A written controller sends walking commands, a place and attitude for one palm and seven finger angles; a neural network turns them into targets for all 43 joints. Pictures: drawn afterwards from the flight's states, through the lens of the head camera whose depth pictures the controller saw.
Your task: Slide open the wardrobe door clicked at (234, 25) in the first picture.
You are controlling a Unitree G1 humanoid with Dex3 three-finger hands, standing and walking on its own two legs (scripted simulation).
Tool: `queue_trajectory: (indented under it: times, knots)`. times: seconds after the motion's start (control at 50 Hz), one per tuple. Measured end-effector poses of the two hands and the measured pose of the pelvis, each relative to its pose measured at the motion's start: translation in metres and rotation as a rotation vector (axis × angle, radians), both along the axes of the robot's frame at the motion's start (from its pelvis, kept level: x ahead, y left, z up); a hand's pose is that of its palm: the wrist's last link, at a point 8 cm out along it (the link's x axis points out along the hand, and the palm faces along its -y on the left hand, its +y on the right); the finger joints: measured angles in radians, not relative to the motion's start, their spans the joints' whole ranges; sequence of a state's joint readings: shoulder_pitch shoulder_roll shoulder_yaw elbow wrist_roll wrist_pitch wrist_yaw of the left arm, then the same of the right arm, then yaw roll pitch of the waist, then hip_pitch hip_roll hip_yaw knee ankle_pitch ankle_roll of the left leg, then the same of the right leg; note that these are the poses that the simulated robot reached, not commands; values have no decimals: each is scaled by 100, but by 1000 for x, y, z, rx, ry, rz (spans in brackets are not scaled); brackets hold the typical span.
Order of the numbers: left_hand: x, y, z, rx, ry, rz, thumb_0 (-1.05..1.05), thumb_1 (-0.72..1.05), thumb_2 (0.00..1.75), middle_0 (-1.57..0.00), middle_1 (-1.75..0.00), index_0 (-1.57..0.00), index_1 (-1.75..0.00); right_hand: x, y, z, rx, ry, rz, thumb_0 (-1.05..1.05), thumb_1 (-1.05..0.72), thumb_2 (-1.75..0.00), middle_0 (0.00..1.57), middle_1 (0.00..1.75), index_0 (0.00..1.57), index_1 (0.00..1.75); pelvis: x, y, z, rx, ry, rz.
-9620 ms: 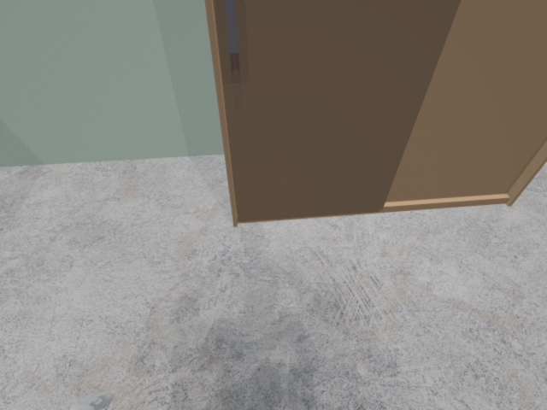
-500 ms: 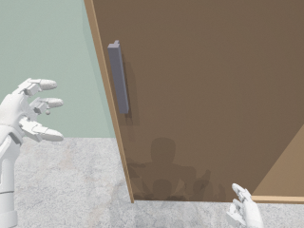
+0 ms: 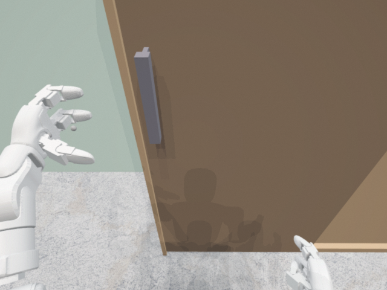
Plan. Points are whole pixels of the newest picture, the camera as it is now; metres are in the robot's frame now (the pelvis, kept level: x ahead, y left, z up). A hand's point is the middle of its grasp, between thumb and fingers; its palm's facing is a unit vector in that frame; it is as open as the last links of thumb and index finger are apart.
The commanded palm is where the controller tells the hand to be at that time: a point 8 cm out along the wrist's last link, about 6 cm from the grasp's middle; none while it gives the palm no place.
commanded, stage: move the hooked fingers beside the handle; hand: left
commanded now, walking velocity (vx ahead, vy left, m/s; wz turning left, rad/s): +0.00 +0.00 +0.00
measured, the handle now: (151, 98) +0.46 +0.15 +0.19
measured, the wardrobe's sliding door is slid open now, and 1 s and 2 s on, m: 0.00 0.00 0.00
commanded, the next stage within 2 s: none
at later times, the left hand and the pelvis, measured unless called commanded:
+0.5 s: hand (96, 122) +0.34 +0.23 +0.21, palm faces +0.13 -0.99 -0.03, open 14.0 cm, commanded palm +0.31 +0.28 +0.21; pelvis +0.01 +0.00 +0.00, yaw +0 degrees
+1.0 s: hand (110, 111) +0.38 +0.22 +0.21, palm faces +0.16 -0.99 -0.01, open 14.0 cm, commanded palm +0.36 +0.27 +0.20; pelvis +0.01 -0.01 +0.00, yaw -1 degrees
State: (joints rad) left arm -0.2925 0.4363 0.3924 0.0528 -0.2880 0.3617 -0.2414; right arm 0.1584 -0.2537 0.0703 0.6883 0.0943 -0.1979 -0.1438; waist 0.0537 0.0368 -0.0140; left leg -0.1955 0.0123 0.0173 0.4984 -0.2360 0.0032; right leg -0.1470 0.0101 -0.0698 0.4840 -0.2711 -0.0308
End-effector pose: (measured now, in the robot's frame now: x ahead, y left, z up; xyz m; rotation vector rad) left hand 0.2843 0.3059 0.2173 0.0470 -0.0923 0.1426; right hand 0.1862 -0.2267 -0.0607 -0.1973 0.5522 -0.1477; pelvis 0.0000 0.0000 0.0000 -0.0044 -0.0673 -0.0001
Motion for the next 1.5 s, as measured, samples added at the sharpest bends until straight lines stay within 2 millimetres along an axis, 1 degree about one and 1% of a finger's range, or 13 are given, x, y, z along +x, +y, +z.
queue_trajectory:
  times: [0.06, 0.22, 0.32, 0.4, 0.52, 0.6, 0.72, 0.86, 0.96, 1.14, 1.34, 1.42, 1.5]
  knots:
    - [4, 0, 0, -4, 15, 0, -2, -50, 30, -30, -120, -30, -120, -1, 3, -1, 16, 3, -9, 1, -90, -90, 20, 30, 21, 30, 4, 3, 1, 2, 5, -6]
    - [8, -3, -15, -21, 77, 24, -2, -50, 30, -30, -120, -30, -120, 2, 8, -5, 15, 35, 2, 1, -90, -90, 20, 30, 21, 30, 7, 6, 1, 1, 5, -1]
    - [14, -8, -8, -10, 25, 30, -2, -50, 30, -30, -120, -30, -120, 4, 9, -3, 4, 42, 8, 1, -90, -90, 20, 30, 21, 30, 8, 5, 2, 0, 3, 1]
    - [22, -17, -1, -3, 17, 6, -2, -50, 30, -30, -120, -30, -120, 7, 8, -3, 11, 40, 3, 1, -90, -90, 20, 30, 21, 30, 9, 5, 2, 0, 5, 2]
    - [33, -26, -9, -26, 85, -10, -2, -50, 30, -30, -120, -30, -120, 6, 3, -5, 25, 49, -16, 1, -90, -90, 20, 30, 21, 30, 11, 2, 3, 4, 14, -3]
    - [35, -24, -13, -36, 89, 26, -2, -50, 30, -30, -120, -30, -120, 2, -4, -6, 20, 61, -27, 1, -90, -90, 20, 30, 21, 30, 12, -3, 2, 6, 15, -8]
    - [36, -24, -4, -16, 39, 41, -2, -50, 30, -30, -120, -30, -120, -7, -17, -10, 3, 91, -43, 1, -90, -90, 20, 30, 21, 30, 12, -8, 2, 5, 12, -4]
    - [53, -33, -10, -22, 99, 4, -2, -50, 30, -30, -120, -30, -120, -21, -30, -17, -4, 130, -76, 1, -90, -90, 20, 30, 21, 30, 8, -12, 2, 4, 27, -1]
    - [64, -40, -12, -38, 92, 5, -2, -50, 30, -30, -120, -30, -120, -31, -36, -20, -2, 149, -99, 1, -90, -90, 20, 30, 21, 30, 7, -13, 1, 6, 39, -9]
    - [81, -27, -10, -32, 98, 37, -2, -50, 30, -30, -120, -30, -120, -52, -43, -26, -2, 198, -141, 1, -90, -90, 20, 30, 21, 30, 9, -13, 1, 5, 57, -21]
    - [95, -29, -18, -45, 94, 4, -2, -50, 30, -30, -120, -30, -120, -64, -40, -29, -17, 240, -162, 1, -90, -90, 20, 30, 21, 30, 10, -5, 1, 0, 75, -21]
    - [95, -32, -14, -36, 64, -2, -2, -50, 30, -30, -120, -30, -120, -61, -35, -27, -5, 223, -167, 1, -90, -90, 20, 30, 21, 30, 14, -1, 2, 0, 74, -29]
    - [91, -32, -12, -44, 59, -9, -2, -50, 30, -30, -120, -30, -120, -53, -27, -25, 11, 201, -161, 1, -90, -90, 20, 30, 21, 30, 17, 3, 2, 0, 66, -33]
